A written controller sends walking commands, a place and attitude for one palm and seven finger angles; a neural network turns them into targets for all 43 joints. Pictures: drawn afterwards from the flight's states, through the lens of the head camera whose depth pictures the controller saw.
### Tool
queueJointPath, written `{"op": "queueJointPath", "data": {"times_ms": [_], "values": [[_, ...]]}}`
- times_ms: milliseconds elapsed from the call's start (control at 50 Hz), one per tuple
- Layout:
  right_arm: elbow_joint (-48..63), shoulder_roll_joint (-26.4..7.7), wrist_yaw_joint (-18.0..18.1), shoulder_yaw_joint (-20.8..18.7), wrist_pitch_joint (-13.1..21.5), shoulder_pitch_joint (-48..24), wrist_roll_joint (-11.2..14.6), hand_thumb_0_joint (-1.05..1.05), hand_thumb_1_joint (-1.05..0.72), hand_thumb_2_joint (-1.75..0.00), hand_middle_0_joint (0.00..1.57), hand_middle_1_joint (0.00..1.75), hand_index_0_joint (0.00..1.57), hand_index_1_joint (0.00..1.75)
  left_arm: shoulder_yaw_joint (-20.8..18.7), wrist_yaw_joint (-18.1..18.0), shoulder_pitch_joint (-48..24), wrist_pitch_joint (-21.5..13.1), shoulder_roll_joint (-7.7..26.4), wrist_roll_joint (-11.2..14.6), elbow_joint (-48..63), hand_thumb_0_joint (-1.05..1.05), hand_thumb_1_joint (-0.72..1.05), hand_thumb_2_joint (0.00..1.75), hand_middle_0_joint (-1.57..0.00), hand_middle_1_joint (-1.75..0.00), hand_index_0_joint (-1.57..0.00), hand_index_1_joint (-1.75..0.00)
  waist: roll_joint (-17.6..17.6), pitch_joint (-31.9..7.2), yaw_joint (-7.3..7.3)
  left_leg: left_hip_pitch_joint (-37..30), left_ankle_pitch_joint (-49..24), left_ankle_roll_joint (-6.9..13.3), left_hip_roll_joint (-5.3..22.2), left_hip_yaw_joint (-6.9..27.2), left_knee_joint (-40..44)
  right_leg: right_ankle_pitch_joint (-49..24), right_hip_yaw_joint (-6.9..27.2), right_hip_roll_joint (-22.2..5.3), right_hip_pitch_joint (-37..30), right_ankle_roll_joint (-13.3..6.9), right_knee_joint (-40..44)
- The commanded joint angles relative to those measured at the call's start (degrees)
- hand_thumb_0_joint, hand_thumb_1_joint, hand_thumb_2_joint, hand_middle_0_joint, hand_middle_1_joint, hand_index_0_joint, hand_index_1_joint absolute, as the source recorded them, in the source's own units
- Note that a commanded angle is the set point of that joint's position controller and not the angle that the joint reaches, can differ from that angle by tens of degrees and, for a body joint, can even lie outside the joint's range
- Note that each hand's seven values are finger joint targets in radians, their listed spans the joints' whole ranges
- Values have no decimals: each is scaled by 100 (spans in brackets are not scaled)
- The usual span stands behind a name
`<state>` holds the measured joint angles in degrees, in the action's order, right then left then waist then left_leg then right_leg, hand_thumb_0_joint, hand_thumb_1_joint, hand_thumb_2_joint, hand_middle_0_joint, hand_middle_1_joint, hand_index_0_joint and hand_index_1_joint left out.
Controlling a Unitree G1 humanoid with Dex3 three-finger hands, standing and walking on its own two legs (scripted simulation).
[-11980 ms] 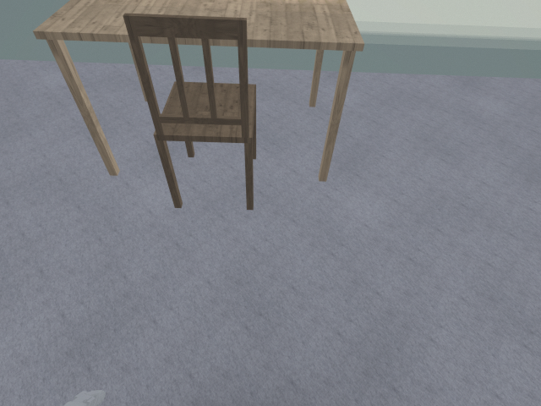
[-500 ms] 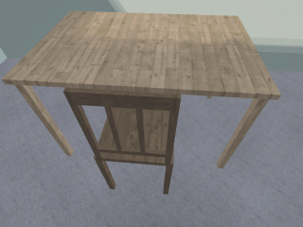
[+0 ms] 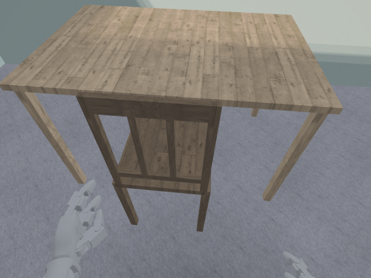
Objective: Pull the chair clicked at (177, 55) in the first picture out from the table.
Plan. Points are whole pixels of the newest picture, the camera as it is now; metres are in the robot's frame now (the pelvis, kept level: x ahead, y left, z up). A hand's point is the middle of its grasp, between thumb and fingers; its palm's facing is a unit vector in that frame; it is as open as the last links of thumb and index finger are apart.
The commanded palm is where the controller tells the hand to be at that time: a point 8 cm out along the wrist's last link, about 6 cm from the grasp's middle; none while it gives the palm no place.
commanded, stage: raise the hand toward the chair's back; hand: left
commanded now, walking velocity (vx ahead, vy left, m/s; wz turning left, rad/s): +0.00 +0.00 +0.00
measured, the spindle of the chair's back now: (139, 148) +0.50 +0.16 -0.08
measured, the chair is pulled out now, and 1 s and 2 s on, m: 0.00 0.00 0.00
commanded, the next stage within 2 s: aim the fingers beside a spindle in 1.88 s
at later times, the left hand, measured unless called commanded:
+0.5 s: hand (106, 246) +0.20 +0.18 -0.04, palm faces -0.09 -1.00 -0.02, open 11.8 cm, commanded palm +0.17 +0.24 -0.03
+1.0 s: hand (93, 237) +0.22 +0.21 -0.02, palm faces -0.05 -1.00 -0.05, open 15.9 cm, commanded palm +0.20 +0.26 -0.02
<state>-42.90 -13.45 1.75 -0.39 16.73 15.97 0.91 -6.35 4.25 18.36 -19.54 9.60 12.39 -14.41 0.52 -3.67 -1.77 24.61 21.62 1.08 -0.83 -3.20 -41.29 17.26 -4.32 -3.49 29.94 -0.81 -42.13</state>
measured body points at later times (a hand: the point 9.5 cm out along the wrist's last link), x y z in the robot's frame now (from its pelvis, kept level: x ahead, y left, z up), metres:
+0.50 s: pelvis -0.01 -0.01 -0.08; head +0.08 +0.00 +0.36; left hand +0.20 +0.23 -0.03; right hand +0.19 -0.21 -0.16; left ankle -0.01 +0.11 -0.71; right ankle +0.04 -0.11 -0.71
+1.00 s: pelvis +0.00 +0.01 -0.06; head +0.08 +0.03 +0.38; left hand +0.21 +0.26 -0.02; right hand +0.20 -0.23 -0.12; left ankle -0.01 +0.11 -0.71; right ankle +0.04 -0.11 -0.71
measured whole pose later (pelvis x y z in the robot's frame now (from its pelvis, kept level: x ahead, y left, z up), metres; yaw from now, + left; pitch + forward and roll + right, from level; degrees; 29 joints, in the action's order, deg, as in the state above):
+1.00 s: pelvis +0.00 +0.01 -0.06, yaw +1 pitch +16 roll -3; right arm -29.0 -13.9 2.6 -0.3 13.0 11.5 2.1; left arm -10.5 18.7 22.4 -23.3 15.2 15.6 0.7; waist -0.2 -7.8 -0.5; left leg 50.5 33.2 1.7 0.9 0.1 -67.3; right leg 26.1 -7.0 -3.1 52.6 -0.6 -62.7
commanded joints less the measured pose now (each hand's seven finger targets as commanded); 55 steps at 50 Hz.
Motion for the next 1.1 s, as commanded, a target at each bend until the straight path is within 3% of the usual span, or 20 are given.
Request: {"op": "queueJointPath", "data": {"times_ms": [0, 20, 40, 80, 120, 180, 200, 220, 240, 300, 420, 440, 520, 600, 660, 760, 840, 960, 1080], "values": [[1563, -851, -329, -494, 420, -789, -22, 0, -90, -90, 20, 30, 20, 30, -450, 1366, 1542, -1833, 374, 141, -275, 0, 62, 78, -17, -26, -17, -26, 637, -385, 481, 1858, 86, -268, -98, 181, -703, 1012, 278, 130, 456, -175, -483], [1755, -889, -391, -493, 398, -879, -5, 0, -90, -90, 20, 30, 20, 30, -391, 1693, 1374, -2130, 480, 126, -112, 0, 60, 77, -17, -25, -17, -25, 498, -538, 435, 2111, 100, -230, -113, 173, -985, 929, 359, 111, 637, -187, -735], [1894, -878, -374, -516, 368, -943, 65, 0, -90, -90, 20, 30, 20, 30, -550, 1848, 1199, -2165, 650, 201, -17, 0, 57, 76, -17, -25, -17, -25, 531, -686, 477, 2392, 210, -159, -125, 127, -1207, 1036, 500, 97, 827, -162, -904], [2269, -888, -299, -502, 275, -1002, 124, 0, -90, -90, 20, 30, 20, 30, -602, 1939, 851, -1922, 718, 434, 681, 0, 53, 74, -16, -24, -16, -24, 153, -957, 497, 2607, 486, -88, -155, 104, -1384, 1450, 646, 91, 978, -119, -1024], [2450, -855, -225, -476, 194, -929, 119, 0, -90, -90, 20, 30, 20, 30, -737, 1747, 249, -1712, 947, 568, 1776, 0, 48, 72, -16, -23, -16, -23, -415, -1317, 450, 2511, 526, -50, -112, 204, -1489, 1587, 709, 120, 1056, -123, -1136], [2418, -777, -95, -430, 118, -694, 78, 0, -90, -90, 20, 30, 20, 30, -553, 1361, -111, -1664, 955, 412, 3047, 0, 41, 69, -15, -22, -15, -22, -737, -1688, 217, 2195, -12, 11, 6, 363, -1715, 744, 538, 234, 1218, -135, -1427], [2383, -793, -57, -395, 92, -618, 44, 0, -90, -90, 20, 30, 20, 30, -430, 1309, -407, -1674, 1001, 368, 3407, 0, 39, 68, -15, -22, -15, -22, -463, -1756, 38, 2246, -79, 46, 35, 420, -1846, 614, 499, 280, 1312, -104, -1519], [2313, -780, -12, -408, 71, -581, 38, 0, -90, -90, 20, 30, 20, 30, -420, 1283, -347, -1650, 1010, 285, 3436, 0, 36, 67, -15, -22, -15, -22, -521, -1830, 18, 2238, -201, 54, 62, 443, -1930, 481, 496, 284, 1347, -102, -1533], [2240, -765, 11, -389, 66, -565, 45, 0, -90, -90, 20, 30, 20, 30, -306, 1315, -141, -1581, 898, 262, 3246, 0, 34, 66, -14, -21, -14, -21, -583, -1659, -39, 2312, -223, 45, 73, 461, -1990, 434, 468, 286, 1441, -100, -1526], [2099, -792, 66, -350, 71, -575, 75, 0, -90, -90, 20, 30, 20, 30, -233, 1539, 95, -1248, 860, 259, 2843, 0, 27, 63, -14, -20, -14, -20, -438, -1727, -109, 2374, -369, 58, 86, 511, -2094, 239, 358, 321, 1454, -75, -1560], [2180, -676, 128, -356, -39, -798, 157, 0, -90, -90, 20, 30, 20, 30, -902, 1733, 645, -373, 1152, 528, 2719, 0, 13, 57, -12, -18, -12, -18, -110, -2308, 244, 2417, -666, 7, 42, 514, -1882, -69, 335, 236, 657, -22, -1449], [2194, -634, 136, -363, -60, -826, 156, 0, -90, -90, 20, 30, 20, 30, -995, 1687, 789, -331, 1157, 566, 2729, 0, 11, 56, -12, -18, -12, -18, -51, -2312, 298, 2414, -688, -3, 41, 506, -1837, -66, 339, 229, 587, -18, -1424], [2149, -589, 144, -327, -43, -810, 120, 0, -90, -90, 20, 30, 20, 30, -1036, 1508, 609, -528, 1108, 600, 2685, 0, 1, 52, -11, -16, -11, -16, 180, -1969, 250, 2600, -509, -20, 50, 521, -1813, 267, 344, 217, 713, -19, -1356], [2103, -662, 126, -328, 34, -732, 121, 0, -90, -90, 20, 30, 20, 30, -788, 1476, 560, -754, 1003, 494, 2611, 0, -8, 48, -10, -15, -10, -15, -84, -1723, 159, 2443, -423, -15, 49, 538, -1730, 426, 225, 232, 1069, -50, -1382], [2111, -715, 128, -349, 59, -592, 129, 0, -90, -90, 20, 30, 20, 30, -768, 1500, 560, -811, 1067, 460, 2637, 0, -15, 45, -10, -14, -10, -14, -95, -1816, 128, 2320, -436, -8, 47, 539, -1662, 390, 177, 225, 1086, -48, -1363], [2125, -729, 123, -369, 34, -569, 130, 0, -90, -90, 20, 30, 20, 30, -856, 1437, 543, -855, 1156, 461, 2875, 0, -27, 40, -8, -12, -8, -12, -443, -1883, 181, 2037, -782, -41, 45, 549, -1548, 40, 81, 236, 1022, -77, -1417], [2145, -759, 119, -351, -38, -549, 127, 0, -90, -90, 20, 30, 20, 30, -846, 1367, 432, -818, 1164, 425, 2750, 0, -36, 36, -7, -10, -7, -10, -415, -1642, 105, 2015, -626, -53, 60, 567, -1473, 201, 22, 268, 1166, -72, -1348], [2200, -812, 126, -304, -85, -468, 124, 0, -90, -90, 20, 30, 20, 30, -851, 1462, 156, -682, 1236, 409, 2577, 0, -50, 30, -6, -8, -6, -8, -421, -1631, 66, 1909, -629, -64, 64, 587, -1408, 155, 10, 284, 1128, -78, -1257], [2185, -836, 113, -260, -79, -418, 106, 0, -90, -90, 20, 30, 20, 30, -983, 1533, -58, -594, 1375, 441, 2629, 0, -50, 30, -6, -8, -6, -8, -604, -1845, 98, 1674, -1052, -115, 86, 636, -1352, -148, -41, 294, 1023, -91, -1296]]}}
